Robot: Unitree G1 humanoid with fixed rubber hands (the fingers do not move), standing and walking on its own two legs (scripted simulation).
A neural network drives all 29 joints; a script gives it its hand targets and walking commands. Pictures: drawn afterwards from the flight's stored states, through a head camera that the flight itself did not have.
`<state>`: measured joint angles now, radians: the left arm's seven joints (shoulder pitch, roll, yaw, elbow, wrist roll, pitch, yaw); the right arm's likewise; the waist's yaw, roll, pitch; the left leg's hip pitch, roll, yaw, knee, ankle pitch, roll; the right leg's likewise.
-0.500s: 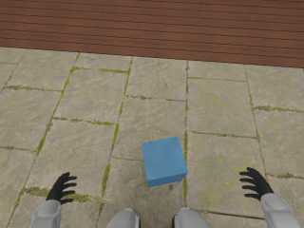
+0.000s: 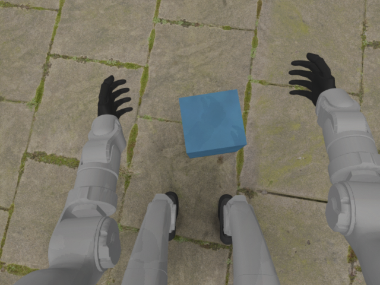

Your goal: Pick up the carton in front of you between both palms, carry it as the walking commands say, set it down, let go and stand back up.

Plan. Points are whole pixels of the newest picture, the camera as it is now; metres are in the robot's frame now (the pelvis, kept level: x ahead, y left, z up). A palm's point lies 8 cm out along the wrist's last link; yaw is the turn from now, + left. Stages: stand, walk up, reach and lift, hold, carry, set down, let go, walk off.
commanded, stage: reach and lift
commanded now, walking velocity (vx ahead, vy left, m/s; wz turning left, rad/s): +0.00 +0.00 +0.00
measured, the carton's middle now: (210, 128) +0.49 -0.03 -0.54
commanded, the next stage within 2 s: none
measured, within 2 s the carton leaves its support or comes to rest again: leaves its support in 1.88 s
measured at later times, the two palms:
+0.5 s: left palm (143, 112) +0.47 +0.17 -0.24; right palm (281, 95) +0.52 -0.21 -0.24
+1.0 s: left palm (158, 127) +0.47 +0.17 -0.44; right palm (259, 117) +0.51 -0.20 -0.45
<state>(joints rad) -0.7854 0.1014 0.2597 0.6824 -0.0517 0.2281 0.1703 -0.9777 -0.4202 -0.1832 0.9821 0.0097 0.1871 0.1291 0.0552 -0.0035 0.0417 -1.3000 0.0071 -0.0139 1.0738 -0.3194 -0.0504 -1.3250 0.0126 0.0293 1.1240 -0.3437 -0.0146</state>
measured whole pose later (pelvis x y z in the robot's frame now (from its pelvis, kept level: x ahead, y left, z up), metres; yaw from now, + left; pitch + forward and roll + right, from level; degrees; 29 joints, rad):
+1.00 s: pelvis -0.04 +0.01 -0.27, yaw +3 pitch +40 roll +5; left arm -1.33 0.15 0.25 0.98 -0.16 0.09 0.21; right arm -1.51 -0.53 -0.01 1.23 0.17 0.07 0.02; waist 0.04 0.04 0.29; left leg -2.24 -0.07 -0.02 2.04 -0.51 -0.09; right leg -2.28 0.04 0.08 2.09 -0.52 0.01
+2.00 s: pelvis -0.03 +0.01 -0.29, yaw +2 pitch +39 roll +4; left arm -1.29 0.04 0.42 0.87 -0.07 0.14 0.22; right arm -1.40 -0.36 0.00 1.09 0.06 0.20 -0.06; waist 0.02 0.09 0.23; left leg -2.27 -0.13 -0.07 2.15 -0.57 -0.13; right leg -2.30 0.03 0.05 2.20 -0.57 0.00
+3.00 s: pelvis +0.01 +0.02 -0.05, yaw -4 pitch +33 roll +1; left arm -0.65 -0.16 0.45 0.59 0.15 0.26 0.11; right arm -0.71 -0.02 -0.29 0.72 -0.17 0.34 -0.03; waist 0.02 0.03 -0.24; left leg -1.45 -0.11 -0.12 1.37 -0.50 -0.05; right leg -1.48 0.10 0.12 1.37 -0.47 0.04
